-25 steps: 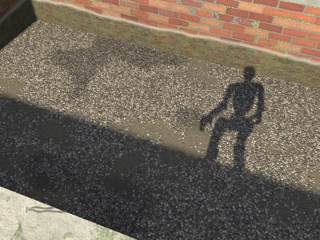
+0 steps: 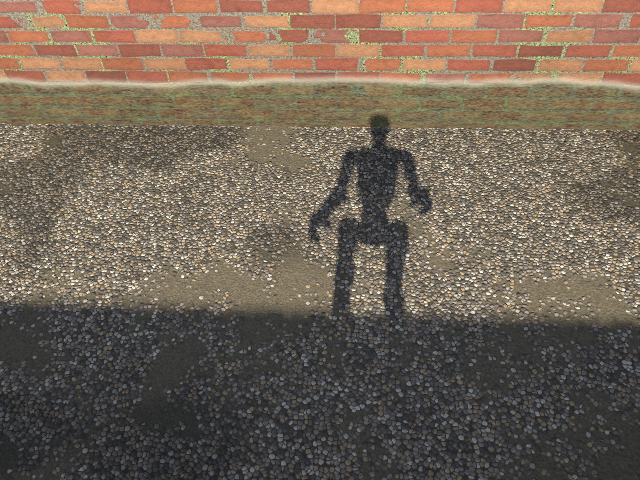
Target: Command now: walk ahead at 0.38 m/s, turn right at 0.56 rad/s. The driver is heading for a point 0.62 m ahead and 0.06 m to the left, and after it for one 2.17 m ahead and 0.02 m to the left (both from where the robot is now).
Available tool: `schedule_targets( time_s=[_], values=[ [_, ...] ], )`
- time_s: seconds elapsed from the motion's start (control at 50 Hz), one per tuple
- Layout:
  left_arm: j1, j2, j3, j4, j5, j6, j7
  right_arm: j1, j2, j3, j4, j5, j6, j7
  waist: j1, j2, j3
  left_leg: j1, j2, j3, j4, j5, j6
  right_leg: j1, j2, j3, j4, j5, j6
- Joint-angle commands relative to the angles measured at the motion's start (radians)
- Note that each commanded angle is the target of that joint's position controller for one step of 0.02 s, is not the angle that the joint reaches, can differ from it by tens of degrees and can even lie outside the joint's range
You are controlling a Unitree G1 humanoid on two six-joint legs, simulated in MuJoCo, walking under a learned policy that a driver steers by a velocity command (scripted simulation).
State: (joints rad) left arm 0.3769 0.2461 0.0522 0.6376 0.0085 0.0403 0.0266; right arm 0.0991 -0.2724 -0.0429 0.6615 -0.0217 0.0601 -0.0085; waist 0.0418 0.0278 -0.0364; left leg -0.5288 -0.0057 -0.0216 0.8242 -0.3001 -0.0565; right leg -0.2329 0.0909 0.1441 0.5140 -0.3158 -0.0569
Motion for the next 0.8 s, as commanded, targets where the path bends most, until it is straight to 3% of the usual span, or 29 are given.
schedule_targets(
  time_s=[0.02,0.06,0.08,0.1,0.12,0.14,0.16,0.2,0.24,0.26,0.3,0.38,0.42,0.44,0.46,0.48,0.5,0.52,0.54,0.56,0.58,0.6,0.62,0.66,0.7,0.74,0.76,0.78,0.8],
  values=[
    [-0.041,0.174,0.05,-0.095,0.005,-0.012,-0.006,-0.103,-0.046,0.002,-0.115,0.015,-0.036,-0.006,0.004,-0.163,0.027,0.061,-0.04,0.032,-0.099,-0.034,0.019,-0.075,-0.201,0.306,-0.138,0.041,-0.18],
    [-0.105,0.166,0.049,-0.118,-0.007,-0.014,-0.005,0.028,-0.043,0.001,-0.088,0.017,-0.057,-0.011,-0.074,-0.149,0.012,0.274,-0.045,0.024,-0.262,0.053,0.049,-0.172,-0.166,0.324,-0.076,0.014,-0.141],
    [-0.121,0.134,0.043,-0.124,-0.014,-0.019,-0.002,0.116,-0.059,-0.004,-0.067,0.004,-0.07,-0.017,-0.116,-0.097,-0.007,0.429,-0.019,0.0,-0.332,0.071,0.063,-0.259,-0.116,0.284,0.018,-0.045,-0.102],
    [-0.114,0.043,0.02,-0.141,-0.021,-0.029,-0.006,0.236,-0.127,-0.016,-0.063,-0.025,-0.086,-0.025,-0.157,0.101,-0.09,0.609,0.214,-0.271,-0.44,-0.141,0.106,-0.376,-0.013,0.152,0.305,-0.214,-0.047],
    [-0.155,0.075,0.029,-0.192,-0.029,-0.022,0.004,0.265,-0.239,-0.048,-0.041,-0.02,-0.088,-0.014,-0.134,0.278,-0.065,0.6,0.37,-0.635,-0.566,-0.321,0.165,-0.585,0.1,0.036,0.469,-0.288,-0.024],
    [-0.154,0.135,0.045,-0.163,0.003,-0.016,0.008,0.226,-0.171,-0.034,-0.057,-0.002,-0.086,-0.01,-0.104,0.131,0.004,0.525,0.393,-0.639,-0.541,-0.337,0.188,-0.619,0.026,0.078,0.59,-0.195,-0.015],
    [-0.169,0.131,0.046,-0.147,0.011,-0.013,0.0,0.173,-0.105,-0.014,-0.071,-0.003,-0.093,-0.009,-0.076,0.073,0.033,0.46,0.354,-0.545,-0.526,-0.302,0.196,-0.607,0.007,0.062,0.635,-0.134,-0.005],
    [-0.13,0.11,0.04,-0.121,0.02,0.002,-0.017,0.148,-0.048,0.006,-0.059,-0.002,-0.106,-0.007,-0.036,0.104,0.03,0.393,0.276,-0.358,-0.511,-0.103,0.206,-0.55,-0.029,0.018,0.676,-0.086,0.023],
    [-0.096,0.09,0.034,-0.085,0.023,0.013,-0.018,0.208,-0.055,0.001,-0.017,-0.008,-0.117,-0.004,-0.033,0.112,0.016,0.345,0.244,-0.244,-0.495,0.186,0.214,-0.476,-0.02,-0.009,0.688,-0.052,0.042],
    [-0.115,0.08,0.031,-0.084,0.011,0.019,-0.017,0.223,-0.06,0.0,-0.004,-0.001,-0.117,0.0,-0.029,0.111,0.035,0.313,0.243,-0.191,-0.469,0.359,0.21,-0.448,-0.018,-0.009,0.664,-0.027,0.044],
    [-0.14,0.071,0.024,-0.076,0.01,0.026,-0.019,0.251,-0.068,-0.003,0.019,0.009,-0.12,0.004,-0.024,0.098,0.019,0.312,0.234,-0.12,-0.439,0.485,0.209,-0.411,-0.017,-0.028,0.602,0.029,0.044],
    [-0.27,0.042,-0.003,-0.101,0.009,0.02,-0.025,0.239,-0.1,-0.008,0.02,0.016,-0.104,0.003,-0.051,0.11,0.028,0.247,0.206,-0.019,-0.38,0.465,0.2,-0.279,-0.038,-0.145,0.352,0.062,0.025],
    [-0.295,0.027,-0.016,-0.108,0.005,0.017,-0.029,0.269,-0.111,-0.01,0.023,0.012,-0.087,-0.003,-0.073,0.135,0.01,0.236,0.205,-0.065,-0.378,0.38,0.219,-0.189,-0.042,-0.208,0.253,-0.009,0.02],
    [-0.272,0.021,-0.02,-0.103,0.001,0.015,-0.028,0.273,-0.12,-0.015,0.024,0.011,-0.076,-0.004,-0.065,0.134,0.006,0.23,0.208,-0.099,-0.377,0.33,0.224,-0.124,-0.04,-0.221,0.189,-0.029,0.013],
    [-0.181,0.028,-0.016,-0.07,-0.008,0.003,-0.023,0.247,-0.132,-0.021,0.016,0.017,-0.064,-0.005,-0.012,0.104,-0.002,0.19,0.196,-0.113,-0.326,0.322,0.21,0.009,-0.038,-0.215,0.084,0.059,0.009],
    [-0.049,0.062,-0.004,-0.025,0.006,-0.013,-0.014,0.247,-0.113,-0.017,0.014,0.024,-0.06,-0.005,0.044,0.029,-0.046,0.132,0.135,-0.081,-0.153,0.317,0.178,0.17,-0.054,-0.148,0.026,0.061,-0.008],
    [0.089,0.158,0.014,-0.026,0.028,-0.033,-0.007,0.247,-0.029,0.004,-0.024,0.041,-0.069,-0.003,0.102,-0.216,-0.172,0.008,0.024,0.012,0.238,-0.003,0.121,0.34,-0.335,0.182,-0.021,0.156,-0.066],
    [0.106,0.243,0.04,0.002,-0.005,-0.023,0.0,0.212,-0.043,-0.007,-0.067,0.051,-0.058,-0.009,0.11,-0.34,-0.15,-0.191,-0.13,-0.055,0.387,-0.275,0.103,0.283,-0.469,0.407,-0.172,0.127,-0.141],
    [0.041,0.203,0.031,-0.017,-0.015,-0.025,0.004,0.156,-0.094,-0.023,-0.072,0.033,-0.045,-0.019,0.091,-0.23,-0.059,-0.222,-0.1,-0.144,0.464,-0.23,0.096,0.186,-0.47,0.377,-0.161,0.087,-0.157],
    [-0.041,0.131,0.007,-0.028,-0.003,-0.033,0.002,0.129,-0.086,-0.027,-0.072,0.03,-0.041,-0.019,0.044,-0.179,-0.006,-0.221,-0.081,-0.137,0.497,-0.176,0.089,0.105,-0.437,0.287,-0.152,0.124,-0.145],
    [-0.094,0.084,-0.01,-0.032,0.006,-0.043,-0.001,0.145,-0.063,-0.023,-0.062,0.026,-0.034,-0.02,-0.003,-0.151,0.016,-0.181,-0.062,-0.132,0.474,-0.133,0.076,0.032,-0.398,0.197,-0.15,0.197,-0.12],
    [-0.138,0.057,-0.018,-0.038,0.006,-0.056,-0.001,0.176,-0.052,-0.024,-0.05,0.022,-0.021,-0.019,-0.04,-0.172,0.012,-0.128,-0.044,-0.12,0.441,-0.095,0.057,-0.017,-0.363,0.122,-0.159,0.25,-0.104],
    [-0.195,0.043,-0.027,-0.052,0.008,-0.078,-0.004,0.192,-0.062,-0.032,-0.036,0.017,-0.008,-0.021,-0.073,-0.145,0.03,-0.003,-0.065,-0.105,0.386,-0.047,0.035,-0.143,-0.333,0.007,-0.163,0.514,-0.101],
    [-0.181,0.07,-0.021,-0.031,0.014,-0.109,-0.015,0.228,-0.051,-0.032,-0.016,0.011,0.011,-0.012,-0.1,-0.168,-0.011,0.077,-0.07,-0.061,0.345,-0.008,0.029,-0.14,-0.319,-0.068,-0.131,0.683,-0.115],
    [-0.224,0.06,-0.029,-0.033,0.005,-0.111,-0.018,0.143,-0.023,-0.013,-0.046,0.006,0.021,-0.01,-0.11,-0.14,0.004,0.15,-0.043,-0.042,0.103,0.045,0.038,-0.149,-0.277,-0.157,-0.113,0.727,-0.07],
    [-0.196,0.091,-0.02,-0.023,0.011,-0.097,-0.016,0.084,-0.008,0.005,-0.064,-0.004,0.03,-0.001,-0.069,-0.174,-0.007,0.179,-0.039,0.016,-0.027,-0.013,0.053,-0.085,-0.292,-0.17,-0.078,0.712,-0.082],
    [-0.165,0.087,-0.024,-0.01,0.023,-0.084,-0.014,0.078,0.005,0.017,-0.076,-0.006,0.028,0.0,-0.043,-0.19,-0.01,0.178,-0.034,0.016,-0.05,-0.051,0.072,-0.057,-0.292,-0.165,-0.071,0.722,-0.08],
    [-0.159,0.099,-0.02,-0.007,0.024,-0.072,-0.005,0.079,0.002,0.021,-0.086,-0.011,0.025,0.005,-0.04,-0.179,-0.044,0.202,-0.038,0.029,-0.06,-0.058,0.088,-0.029,-0.308,-0.145,-0.058,0.656,-0.079],
    [-0.196,0.072,-0.028,-0.022,0.02,-0.058,-0.001,0.077,0.008,0.027,-0.098,-0.012,0.024,0.003,-0.047,-0.153,-0.064,0.208,-0.027,0.028,-0.131,-0.024,0.097,0.002,-0.307,-0.147,-0.03,0.584,-0.071]
  ],
)
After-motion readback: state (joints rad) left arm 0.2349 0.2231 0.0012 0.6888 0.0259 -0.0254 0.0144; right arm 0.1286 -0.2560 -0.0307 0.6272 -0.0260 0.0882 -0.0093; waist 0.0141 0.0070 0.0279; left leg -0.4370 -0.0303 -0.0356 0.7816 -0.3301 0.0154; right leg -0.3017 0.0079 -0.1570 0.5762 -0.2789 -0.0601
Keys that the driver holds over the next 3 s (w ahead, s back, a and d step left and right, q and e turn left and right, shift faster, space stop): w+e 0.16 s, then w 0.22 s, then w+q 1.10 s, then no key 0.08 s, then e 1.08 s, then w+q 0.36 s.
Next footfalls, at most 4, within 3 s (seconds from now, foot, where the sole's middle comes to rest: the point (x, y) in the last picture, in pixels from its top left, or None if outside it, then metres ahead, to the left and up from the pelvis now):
0.08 left None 0.11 0.10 -0.77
0.48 right None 0.20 -0.13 -0.77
0.84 left None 0.22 0.05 -0.77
1.16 right None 0.20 -0.14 -0.77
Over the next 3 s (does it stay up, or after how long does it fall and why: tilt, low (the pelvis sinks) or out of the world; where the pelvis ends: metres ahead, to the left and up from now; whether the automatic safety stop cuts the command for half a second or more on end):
stays up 0.14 -0.03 0.00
